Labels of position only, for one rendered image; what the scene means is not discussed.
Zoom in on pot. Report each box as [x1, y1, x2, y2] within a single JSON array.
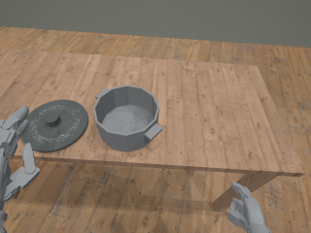
[[93, 84, 163, 152]]

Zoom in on table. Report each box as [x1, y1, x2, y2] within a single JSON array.
[[0, 48, 306, 212]]

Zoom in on lid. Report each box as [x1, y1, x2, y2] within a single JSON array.
[[20, 99, 88, 152]]

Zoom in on robot left hand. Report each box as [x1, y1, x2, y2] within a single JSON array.
[[0, 105, 40, 211]]

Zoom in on knob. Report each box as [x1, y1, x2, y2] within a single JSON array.
[[45, 112, 61, 126]]

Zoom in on right robot forearm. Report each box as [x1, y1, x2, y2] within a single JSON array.
[[247, 223, 272, 233]]

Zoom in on robot right hand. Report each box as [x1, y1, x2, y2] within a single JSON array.
[[227, 182, 266, 231]]

